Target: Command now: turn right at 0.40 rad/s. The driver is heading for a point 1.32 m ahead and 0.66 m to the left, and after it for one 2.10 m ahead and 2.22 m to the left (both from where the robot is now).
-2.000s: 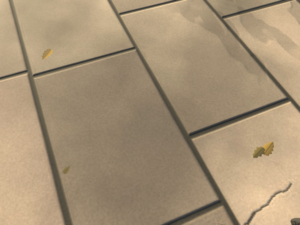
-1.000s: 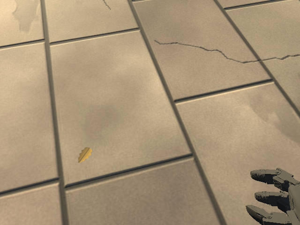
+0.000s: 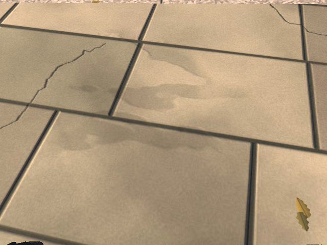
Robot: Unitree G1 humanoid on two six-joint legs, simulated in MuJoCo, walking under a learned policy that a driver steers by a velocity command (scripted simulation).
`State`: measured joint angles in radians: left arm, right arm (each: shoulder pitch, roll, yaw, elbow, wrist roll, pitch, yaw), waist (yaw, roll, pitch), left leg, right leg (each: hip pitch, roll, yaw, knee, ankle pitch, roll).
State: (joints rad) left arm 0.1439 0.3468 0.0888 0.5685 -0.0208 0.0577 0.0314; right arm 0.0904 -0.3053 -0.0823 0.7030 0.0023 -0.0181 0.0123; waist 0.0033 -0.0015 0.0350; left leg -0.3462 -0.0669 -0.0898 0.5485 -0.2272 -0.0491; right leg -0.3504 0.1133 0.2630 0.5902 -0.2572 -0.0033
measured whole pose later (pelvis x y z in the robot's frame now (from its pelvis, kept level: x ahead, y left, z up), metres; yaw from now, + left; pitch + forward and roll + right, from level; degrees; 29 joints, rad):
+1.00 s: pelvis +0.03 +0.05 +0.00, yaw +44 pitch +2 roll -1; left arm 0.08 0.31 0.08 0.68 0.00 -0.03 0.00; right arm 0.16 -0.36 -0.10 0.56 0.03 0.06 -0.03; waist -0.02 0.01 0.05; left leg -0.32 -0.17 -0.32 0.54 -0.21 0.03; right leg -0.39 0.09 0.17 0.60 -0.29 0.07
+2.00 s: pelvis +0.20 +0.07 +0.01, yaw +16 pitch +1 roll +3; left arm 0.48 0.27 0.03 0.68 -0.02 -0.04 0.01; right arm 0.10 -0.33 -0.07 0.64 0.00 -0.12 0.04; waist 0.05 0.03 0.02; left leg -0.65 0.04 -0.08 0.88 -0.09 -0.05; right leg -0.03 0.04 0.11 0.35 -0.34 -0.08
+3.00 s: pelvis +0.97 +0.20 -0.03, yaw +28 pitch +0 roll -2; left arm 0.47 0.31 0.06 0.84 0.01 -0.07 0.02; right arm 0.02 -0.31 -0.03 0.57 0.05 -0.04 0.08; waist 0.09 0.01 0.07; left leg -0.70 0.02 0.12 0.74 -0.01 0.12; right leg 0.31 -0.02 -0.30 0.30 -0.50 0.08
